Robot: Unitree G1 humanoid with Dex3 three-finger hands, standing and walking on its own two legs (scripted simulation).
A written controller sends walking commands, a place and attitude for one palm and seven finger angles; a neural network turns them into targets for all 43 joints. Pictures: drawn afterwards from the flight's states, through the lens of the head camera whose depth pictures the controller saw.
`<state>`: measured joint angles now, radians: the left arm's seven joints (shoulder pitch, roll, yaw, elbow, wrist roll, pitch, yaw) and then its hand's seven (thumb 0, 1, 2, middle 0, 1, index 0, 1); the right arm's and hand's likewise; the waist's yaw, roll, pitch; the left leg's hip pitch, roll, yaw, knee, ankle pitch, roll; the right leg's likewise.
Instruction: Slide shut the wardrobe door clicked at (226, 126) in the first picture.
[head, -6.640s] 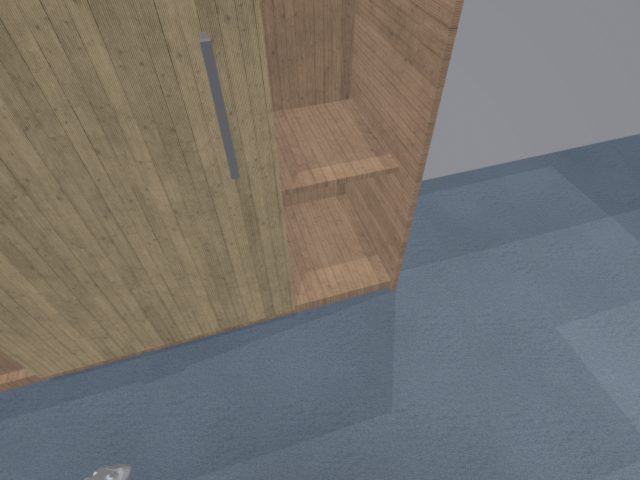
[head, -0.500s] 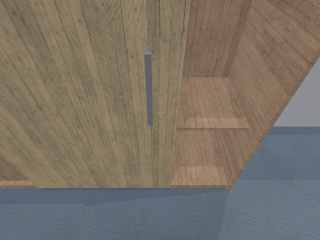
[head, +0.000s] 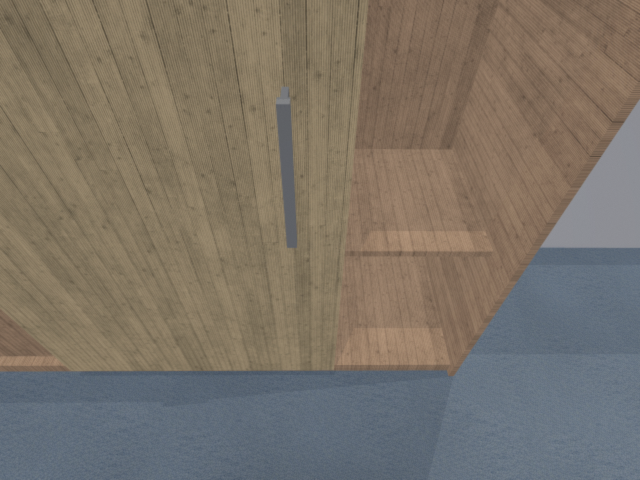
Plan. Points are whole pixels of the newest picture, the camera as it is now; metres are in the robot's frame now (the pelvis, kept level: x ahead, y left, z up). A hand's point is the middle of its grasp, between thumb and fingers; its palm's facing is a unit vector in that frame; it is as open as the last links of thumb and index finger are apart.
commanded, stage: look again from close up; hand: left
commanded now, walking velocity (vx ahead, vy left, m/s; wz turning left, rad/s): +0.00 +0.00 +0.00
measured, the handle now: (288, 177) +0.53 +0.09 +0.08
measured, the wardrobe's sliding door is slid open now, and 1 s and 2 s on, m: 0.38 0.38 0.38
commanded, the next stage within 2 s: shuffle to correct the standing spot in 0.12 s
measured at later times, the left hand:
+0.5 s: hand out of the picture -0.01 +0.15 -0.18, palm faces +0.08 -0.98 -0.17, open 7.4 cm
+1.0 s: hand out of the picture +0.08 +0.12 -0.18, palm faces +0.10 -0.98 -0.18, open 7.3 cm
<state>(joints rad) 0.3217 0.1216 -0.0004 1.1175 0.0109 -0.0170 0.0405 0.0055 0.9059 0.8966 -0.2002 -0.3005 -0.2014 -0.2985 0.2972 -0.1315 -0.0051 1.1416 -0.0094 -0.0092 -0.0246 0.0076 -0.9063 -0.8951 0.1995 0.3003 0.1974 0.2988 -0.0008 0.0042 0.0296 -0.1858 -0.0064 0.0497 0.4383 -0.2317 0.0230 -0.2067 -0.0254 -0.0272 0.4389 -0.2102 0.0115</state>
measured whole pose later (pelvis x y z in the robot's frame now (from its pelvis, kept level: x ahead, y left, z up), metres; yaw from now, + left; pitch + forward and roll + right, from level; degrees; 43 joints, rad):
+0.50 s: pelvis +0.03 -0.02 +0.00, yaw +1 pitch +0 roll +1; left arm 0.38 0.13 0.02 1.12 0.02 0.00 0.02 0.01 0.91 0.90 -0.20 -0.30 -0.20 -0.30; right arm 0.36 -0.11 -0.02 1.14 -0.02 0.00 -0.03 0.01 -0.91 -0.90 0.20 0.30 0.20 0.30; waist 0.00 -0.01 -0.02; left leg -0.19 0.00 0.02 0.48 -0.30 0.01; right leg -0.22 -0.02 -0.05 0.52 -0.30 -0.01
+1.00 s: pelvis +0.11 -0.03 +0.00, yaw +2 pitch +2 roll +1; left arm 0.31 0.10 0.02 1.09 0.02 -0.01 0.06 0.02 0.92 0.90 -0.20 -0.30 -0.20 -0.30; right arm 0.20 -0.15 -0.04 1.08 -0.01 0.00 -0.06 0.02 -0.93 -0.89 0.20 0.30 0.20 0.30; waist 0.01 -0.01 0.05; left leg -0.23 0.02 0.12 0.55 -0.27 0.01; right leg -0.15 0.00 -0.07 0.53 -0.33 -0.01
